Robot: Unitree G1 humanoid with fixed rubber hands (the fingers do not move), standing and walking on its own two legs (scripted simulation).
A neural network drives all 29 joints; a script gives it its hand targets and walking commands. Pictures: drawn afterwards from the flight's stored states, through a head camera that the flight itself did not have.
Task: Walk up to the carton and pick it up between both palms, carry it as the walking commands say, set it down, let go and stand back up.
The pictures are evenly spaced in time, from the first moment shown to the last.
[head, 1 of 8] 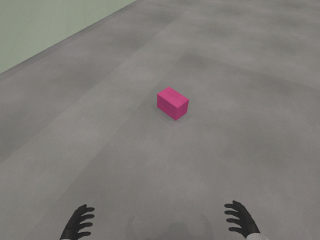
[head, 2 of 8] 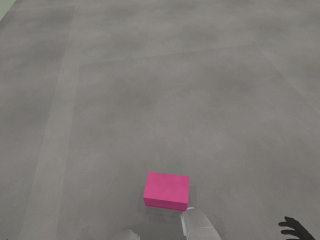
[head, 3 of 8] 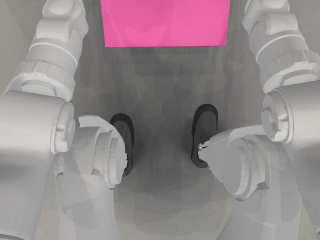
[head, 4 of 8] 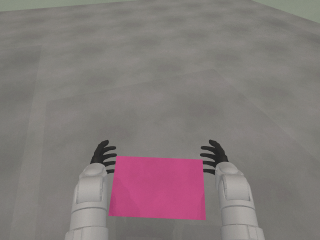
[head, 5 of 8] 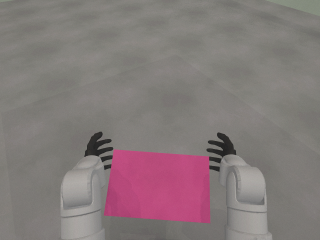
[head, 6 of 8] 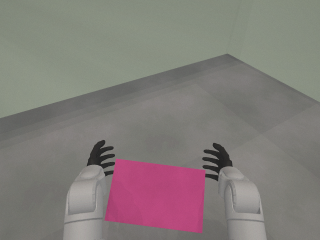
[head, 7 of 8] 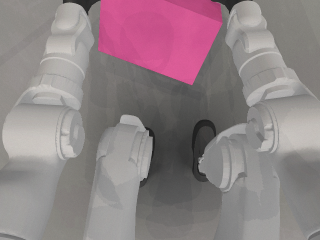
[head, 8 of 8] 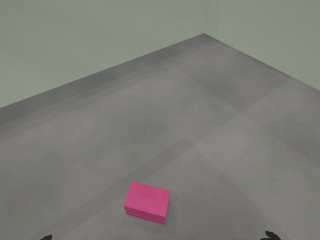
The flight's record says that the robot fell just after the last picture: no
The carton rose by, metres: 0.69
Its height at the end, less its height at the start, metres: +0.00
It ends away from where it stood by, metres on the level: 4.54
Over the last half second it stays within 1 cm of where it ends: yes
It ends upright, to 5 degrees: yes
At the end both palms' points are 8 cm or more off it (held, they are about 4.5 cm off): yes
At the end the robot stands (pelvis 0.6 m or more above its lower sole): yes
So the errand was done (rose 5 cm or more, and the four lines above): yes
